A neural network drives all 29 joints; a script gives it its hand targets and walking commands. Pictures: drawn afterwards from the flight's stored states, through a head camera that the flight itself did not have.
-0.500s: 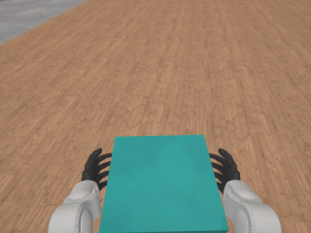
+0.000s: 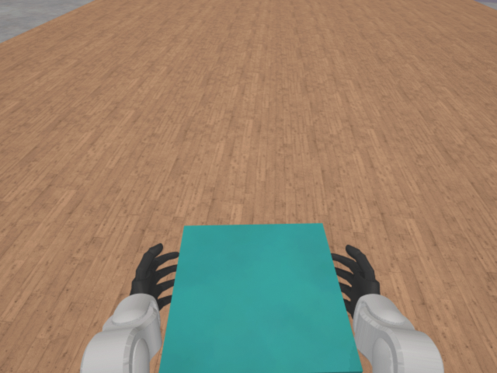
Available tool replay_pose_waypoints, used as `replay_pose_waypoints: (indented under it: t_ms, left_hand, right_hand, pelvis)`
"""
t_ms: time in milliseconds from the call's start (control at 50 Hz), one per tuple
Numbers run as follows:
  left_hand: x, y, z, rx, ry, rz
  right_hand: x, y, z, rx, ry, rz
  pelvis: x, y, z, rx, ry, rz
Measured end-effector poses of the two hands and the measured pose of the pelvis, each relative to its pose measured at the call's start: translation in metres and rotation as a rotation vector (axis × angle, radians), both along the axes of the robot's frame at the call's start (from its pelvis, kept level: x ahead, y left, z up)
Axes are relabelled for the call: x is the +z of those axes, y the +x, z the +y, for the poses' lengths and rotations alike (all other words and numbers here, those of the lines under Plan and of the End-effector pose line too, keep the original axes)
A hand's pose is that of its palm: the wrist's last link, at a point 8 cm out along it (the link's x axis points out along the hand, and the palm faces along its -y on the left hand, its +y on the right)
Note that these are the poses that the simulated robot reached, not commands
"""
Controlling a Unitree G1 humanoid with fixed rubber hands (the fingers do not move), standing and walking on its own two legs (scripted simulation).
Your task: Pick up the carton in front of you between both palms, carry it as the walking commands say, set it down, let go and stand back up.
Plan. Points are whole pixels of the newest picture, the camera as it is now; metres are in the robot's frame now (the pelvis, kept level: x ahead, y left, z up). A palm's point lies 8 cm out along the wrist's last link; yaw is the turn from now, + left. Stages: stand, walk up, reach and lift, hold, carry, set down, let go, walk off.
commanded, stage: carry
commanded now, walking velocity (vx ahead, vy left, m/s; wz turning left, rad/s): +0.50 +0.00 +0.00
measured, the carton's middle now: (255, 326) +0.22 +0.00 +0.00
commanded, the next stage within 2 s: none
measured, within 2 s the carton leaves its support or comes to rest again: neither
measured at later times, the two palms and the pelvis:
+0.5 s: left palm (197, 155) +0.54 +0.11 +0.09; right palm (331, 155) +0.56 -0.19 +0.08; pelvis +0.33 -0.06 +0.00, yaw +3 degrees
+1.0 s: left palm (190, 93) +0.89 +0.16 +0.06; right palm (288, 94) +0.89 -0.14 +0.07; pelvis +0.67 +0.02 +0.00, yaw +0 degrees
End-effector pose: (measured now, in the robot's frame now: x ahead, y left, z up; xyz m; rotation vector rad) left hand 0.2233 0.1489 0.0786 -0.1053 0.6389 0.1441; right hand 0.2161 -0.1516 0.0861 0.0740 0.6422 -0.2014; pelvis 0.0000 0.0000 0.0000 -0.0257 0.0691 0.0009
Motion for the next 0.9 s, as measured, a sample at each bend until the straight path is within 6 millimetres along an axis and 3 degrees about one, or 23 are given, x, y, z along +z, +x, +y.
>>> replay_pose_waypoints:
  t_ms: [120, 240, 320, 440, 600, 660, 760, 820, 900]
  left_hand:
    - [0.006, 0.078, -0.009, 0.045, 0.007, -0.049]
    - [-0.013, 0.175, -0.035, 0.061, 0.049, -0.040]
    - [-0.018, 0.216, -0.041, 0.093, 0.046, 0.042]
    - [0.001, 0.278, -0.041, 0.120, 0.045, 0.033]
    - [0.015, 0.394, -0.035, 0.068, 0.037, -0.045]
    - [0.004, 0.442, -0.024, 0.053, 0.026, -0.040]
    - [-0.032, 0.526, 0.000, 0.033, -0.008, 0.002]
    - [-0.039, 0.565, 0.006, 0.005, -0.006, 0.078]
    - [-0.033, 0.611, 0.010, -0.028, -0.009, 0.103]
  right_hand:
    - [0.001, 0.089, -0.010, 0.040, 0.019, -0.049]
    - [-0.031, 0.191, -0.036, 0.046, 0.061, -0.041]
    - [-0.035, 0.243, -0.040, 0.084, 0.067, 0.040]
    - [-0.017, 0.312, -0.040, 0.110, 0.067, 0.030]
    - [0.001, 0.413, -0.035, 0.062, 0.052, -0.050]
    - [-0.006, 0.457, -0.024, 0.048, 0.039, -0.046]
    - [-0.033, 0.534, -0.001, 0.027, 0.006, -0.003]
    - [-0.040, 0.565, 0.006, -0.001, 0.006, 0.073]
    - [-0.032, 0.603, 0.010, -0.026, 0.002, 0.099]
  pelvis:
    - [-0.010, 0.087, -0.016, 0.011, 0.023, -0.009]
    - [-0.037, 0.181, -0.043, 0.039, 0.015, -0.023]
    - [-0.023, 0.223, -0.055, 0.056, 0.036, -0.010]
    - [-0.004, 0.291, -0.060, 0.051, 0.056, 0.001]
    - [-0.006, 0.402, -0.043, 0.036, 0.047, -0.001]
    - [-0.016, 0.450, -0.031, 0.029, 0.036, -0.007]
    - [-0.038, 0.529, -0.004, -0.001, 0.045, -0.026]
    - [-0.028, 0.561, 0.007, -0.014, 0.027, -0.018]
    - [-0.010, 0.605, 0.016, -0.016, 0.003, -0.007]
